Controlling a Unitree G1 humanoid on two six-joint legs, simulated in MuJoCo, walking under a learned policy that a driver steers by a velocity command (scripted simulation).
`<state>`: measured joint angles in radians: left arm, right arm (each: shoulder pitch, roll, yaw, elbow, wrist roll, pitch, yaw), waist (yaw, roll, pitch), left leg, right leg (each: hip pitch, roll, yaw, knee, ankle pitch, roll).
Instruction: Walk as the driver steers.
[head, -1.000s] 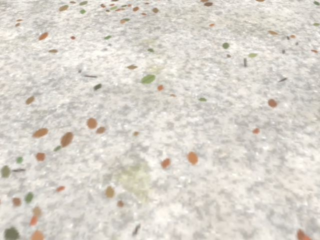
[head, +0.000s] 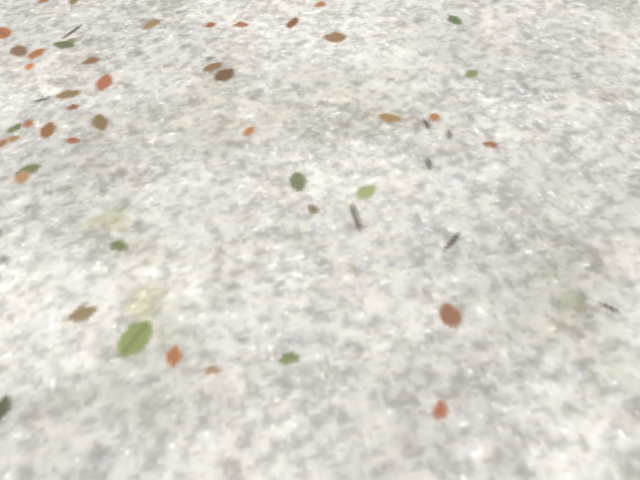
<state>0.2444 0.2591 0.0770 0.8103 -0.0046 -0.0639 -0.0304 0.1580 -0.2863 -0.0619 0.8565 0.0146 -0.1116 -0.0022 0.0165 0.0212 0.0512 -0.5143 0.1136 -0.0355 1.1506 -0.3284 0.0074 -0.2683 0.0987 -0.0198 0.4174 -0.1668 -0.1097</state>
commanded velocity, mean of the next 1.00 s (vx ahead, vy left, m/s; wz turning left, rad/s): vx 0.20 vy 0.00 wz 0.18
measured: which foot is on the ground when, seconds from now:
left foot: up 0.00-0.30, down 0.32-1.00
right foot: down 0.00-0.34, up 0.36-0.76, down 0.78-1.00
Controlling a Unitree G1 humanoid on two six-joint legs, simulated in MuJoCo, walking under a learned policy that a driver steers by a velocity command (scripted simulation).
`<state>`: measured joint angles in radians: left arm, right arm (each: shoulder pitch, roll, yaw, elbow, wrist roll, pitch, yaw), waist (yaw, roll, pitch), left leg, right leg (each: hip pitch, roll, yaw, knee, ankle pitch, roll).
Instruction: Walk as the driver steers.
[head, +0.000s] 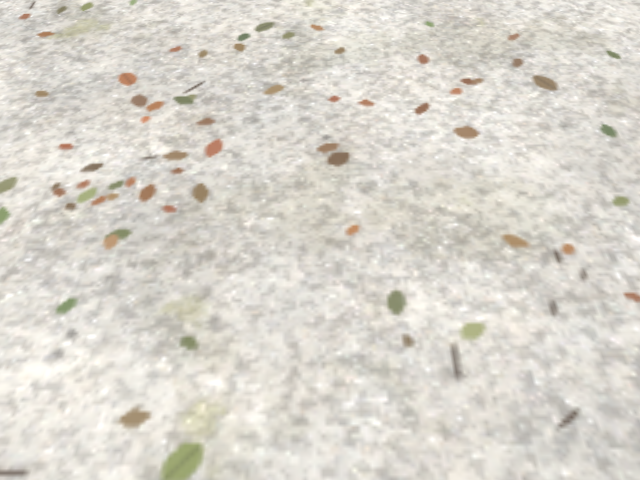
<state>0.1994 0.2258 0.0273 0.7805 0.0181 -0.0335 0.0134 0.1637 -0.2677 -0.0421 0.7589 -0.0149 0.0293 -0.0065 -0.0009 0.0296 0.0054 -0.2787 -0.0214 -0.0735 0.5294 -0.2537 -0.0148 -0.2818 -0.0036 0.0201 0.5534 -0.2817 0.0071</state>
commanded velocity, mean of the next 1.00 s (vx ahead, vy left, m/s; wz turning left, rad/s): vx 0.12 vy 0.00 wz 0.02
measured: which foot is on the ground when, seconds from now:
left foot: down 0.00-1.00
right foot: down 0.00-0.82, up 0.84-1.00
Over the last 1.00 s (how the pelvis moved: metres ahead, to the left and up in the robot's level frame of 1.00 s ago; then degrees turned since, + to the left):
0.33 0.02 -0.01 15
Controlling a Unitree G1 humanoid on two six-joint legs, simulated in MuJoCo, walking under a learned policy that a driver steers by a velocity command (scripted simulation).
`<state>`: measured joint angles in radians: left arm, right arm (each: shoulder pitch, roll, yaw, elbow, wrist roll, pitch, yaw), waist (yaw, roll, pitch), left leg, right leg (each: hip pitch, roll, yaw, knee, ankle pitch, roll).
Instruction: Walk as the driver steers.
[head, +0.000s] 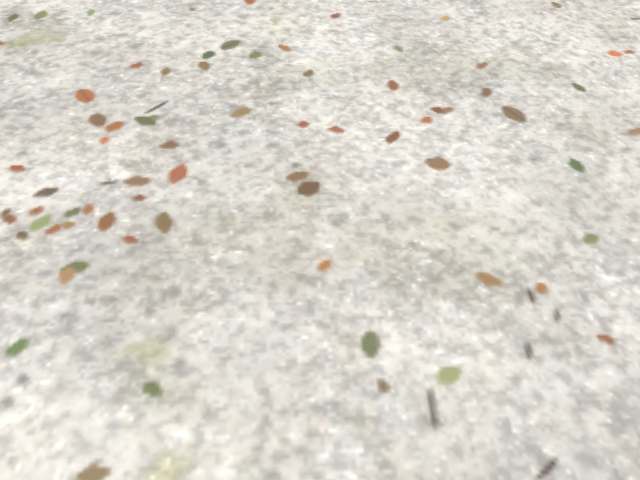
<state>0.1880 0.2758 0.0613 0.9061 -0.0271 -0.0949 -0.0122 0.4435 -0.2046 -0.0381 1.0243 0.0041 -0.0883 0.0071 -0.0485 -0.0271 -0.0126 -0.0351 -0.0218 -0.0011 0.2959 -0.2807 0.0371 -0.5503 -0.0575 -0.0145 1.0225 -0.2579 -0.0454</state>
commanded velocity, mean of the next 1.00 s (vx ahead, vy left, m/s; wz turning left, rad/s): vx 0.20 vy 0.00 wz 0.00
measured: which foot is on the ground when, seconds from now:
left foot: down 0.00-0.24, up 0.26-0.66, down 0.68-1.00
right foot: up 0.00-0.22, down 0.24-1.00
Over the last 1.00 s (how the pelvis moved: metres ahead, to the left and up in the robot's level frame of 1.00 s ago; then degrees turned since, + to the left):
0.10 0.02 0.01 0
